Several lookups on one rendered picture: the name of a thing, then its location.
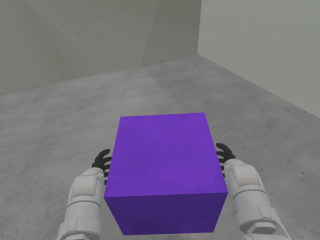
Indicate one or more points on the robot left hand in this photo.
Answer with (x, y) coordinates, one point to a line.
(100, 161)

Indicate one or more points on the robot right forearm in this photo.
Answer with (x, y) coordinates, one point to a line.
(254, 212)

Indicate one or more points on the carton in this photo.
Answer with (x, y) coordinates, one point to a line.
(165, 176)

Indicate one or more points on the robot left forearm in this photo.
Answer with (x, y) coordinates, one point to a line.
(82, 215)

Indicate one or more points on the robot right hand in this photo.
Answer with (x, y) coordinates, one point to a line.
(227, 154)

